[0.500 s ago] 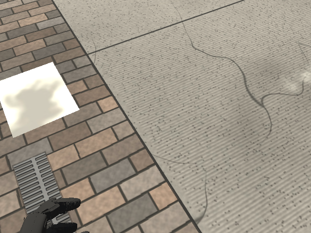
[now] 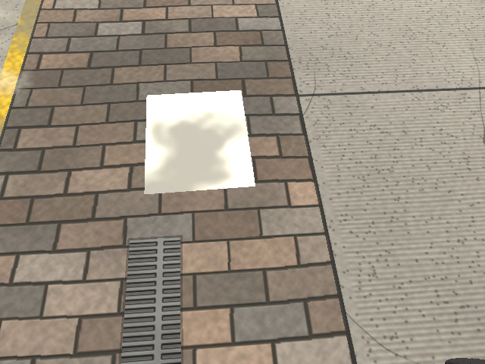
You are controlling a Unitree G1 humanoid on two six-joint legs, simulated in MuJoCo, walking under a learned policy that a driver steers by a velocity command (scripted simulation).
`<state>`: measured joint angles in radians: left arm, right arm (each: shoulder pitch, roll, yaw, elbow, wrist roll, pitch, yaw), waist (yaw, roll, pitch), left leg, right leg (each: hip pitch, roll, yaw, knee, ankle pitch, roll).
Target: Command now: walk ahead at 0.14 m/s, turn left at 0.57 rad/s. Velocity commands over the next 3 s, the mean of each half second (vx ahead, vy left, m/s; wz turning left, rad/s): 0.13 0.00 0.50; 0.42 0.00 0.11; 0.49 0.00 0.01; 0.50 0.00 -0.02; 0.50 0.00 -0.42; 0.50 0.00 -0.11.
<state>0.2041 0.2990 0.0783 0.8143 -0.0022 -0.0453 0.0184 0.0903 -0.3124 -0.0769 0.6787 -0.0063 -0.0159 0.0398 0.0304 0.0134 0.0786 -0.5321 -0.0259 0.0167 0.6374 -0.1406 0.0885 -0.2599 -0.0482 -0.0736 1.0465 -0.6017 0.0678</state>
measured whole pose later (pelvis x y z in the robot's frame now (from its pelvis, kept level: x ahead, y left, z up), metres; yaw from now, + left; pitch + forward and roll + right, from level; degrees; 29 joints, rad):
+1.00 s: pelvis +0.27 +0.07 +0.03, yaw +17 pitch +2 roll +0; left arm 0.31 0.31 0.05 0.79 -0.02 -0.08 -0.01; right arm 0.26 -0.26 -0.05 0.70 0.00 -0.06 0.02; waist 0.00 -0.04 0.00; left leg -0.22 -0.04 0.02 0.39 -0.21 0.05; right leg -0.51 -0.09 0.01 1.10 -0.31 -0.01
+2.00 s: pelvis +0.82 +0.25 +0.02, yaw +16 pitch +1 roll +0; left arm 0.29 0.31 0.05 0.83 -0.03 -0.07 -0.01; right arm 0.21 -0.27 -0.05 0.77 -0.01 -0.08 0.03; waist 0.00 -0.04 0.03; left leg -0.32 -0.03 0.06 0.45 -0.16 0.06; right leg -0.43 -0.04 0.03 1.14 -0.36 -0.03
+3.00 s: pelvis +1.41 +0.31 +0.01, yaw +0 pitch +2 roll +0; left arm 0.31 0.30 0.05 0.77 -0.01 -0.07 0.00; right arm 0.17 -0.29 -0.05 0.74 0.02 -0.09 0.05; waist 0.01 -0.01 0.03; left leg -0.42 -0.08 0.00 0.55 -0.16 0.08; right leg -0.26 0.05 0.06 1.09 -0.44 -0.03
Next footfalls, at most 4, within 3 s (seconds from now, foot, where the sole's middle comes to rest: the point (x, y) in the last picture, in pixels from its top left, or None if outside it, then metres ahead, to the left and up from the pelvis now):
0.42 right None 0.17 -0.14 -0.75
0.84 left None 0.28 0.17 -0.75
1.32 right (240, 272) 0.66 0.04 -0.75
1.84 left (142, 205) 0.88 0.36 -0.75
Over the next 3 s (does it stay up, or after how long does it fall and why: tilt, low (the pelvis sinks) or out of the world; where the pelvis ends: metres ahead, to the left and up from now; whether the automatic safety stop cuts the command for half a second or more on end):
stays up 1.41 0.31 0.01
